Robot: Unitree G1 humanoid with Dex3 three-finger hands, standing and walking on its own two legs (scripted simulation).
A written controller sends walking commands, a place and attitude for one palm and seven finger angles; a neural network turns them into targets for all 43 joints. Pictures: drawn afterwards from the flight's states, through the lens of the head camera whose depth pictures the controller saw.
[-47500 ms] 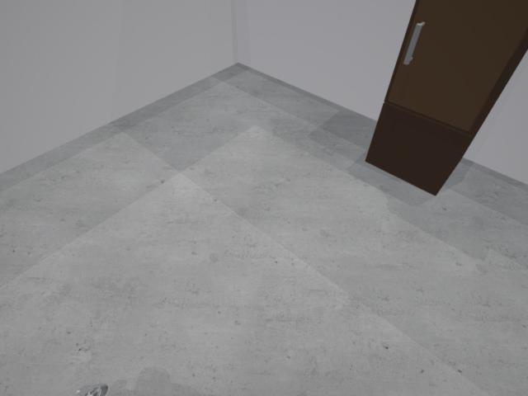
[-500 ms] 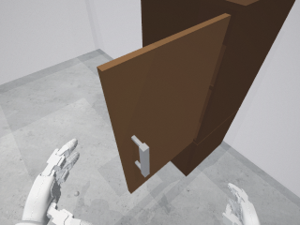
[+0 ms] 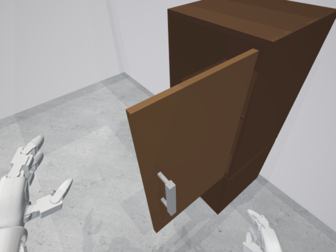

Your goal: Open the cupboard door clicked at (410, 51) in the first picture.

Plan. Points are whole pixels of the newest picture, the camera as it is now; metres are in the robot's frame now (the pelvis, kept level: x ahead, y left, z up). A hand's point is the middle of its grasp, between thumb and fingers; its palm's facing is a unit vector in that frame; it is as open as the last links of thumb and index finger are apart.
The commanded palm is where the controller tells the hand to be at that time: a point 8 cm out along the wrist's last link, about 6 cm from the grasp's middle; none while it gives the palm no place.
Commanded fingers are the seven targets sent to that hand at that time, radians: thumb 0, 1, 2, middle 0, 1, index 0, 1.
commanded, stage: draw the hand back to the body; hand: left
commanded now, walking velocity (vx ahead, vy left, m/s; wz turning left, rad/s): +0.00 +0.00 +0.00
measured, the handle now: (166, 194) +0.29 +0.05 -0.05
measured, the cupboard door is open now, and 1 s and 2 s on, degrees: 90 90 90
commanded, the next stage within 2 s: step back with the hand held close in 0.50 s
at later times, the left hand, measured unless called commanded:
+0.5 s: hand (46, 184) +0.18 +0.24 +0.16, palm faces +0.44 -0.81 -0.40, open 7.4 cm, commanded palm +0.13 +0.28 +0.18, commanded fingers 0.00 0.90 0.90 -0.20 -0.30 -0.20 -0.30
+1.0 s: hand (42, 193) +0.17 +0.25 +0.15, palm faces +0.33 -0.79 -0.52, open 7.4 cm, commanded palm +0.11 +0.29 +0.18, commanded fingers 0.00 0.90 0.90 -0.20 -0.30 -0.20 -0.30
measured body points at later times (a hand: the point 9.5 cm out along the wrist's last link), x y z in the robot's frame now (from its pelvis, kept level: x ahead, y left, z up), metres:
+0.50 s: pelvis +0.00 -0.02 +0.01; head -0.03 -0.04 +0.46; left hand +0.16 +0.28 +0.18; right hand +0.18 -0.24 -0.08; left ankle -0.01 +0.09 -0.73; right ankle -0.03 -0.11 -0.73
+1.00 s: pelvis -0.04 -0.01 +0.01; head -0.02 -0.02 +0.45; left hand +0.15 +0.29 +0.18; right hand +0.14 -0.26 -0.08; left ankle -0.01 +0.09 -0.73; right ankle -0.02 -0.11 -0.73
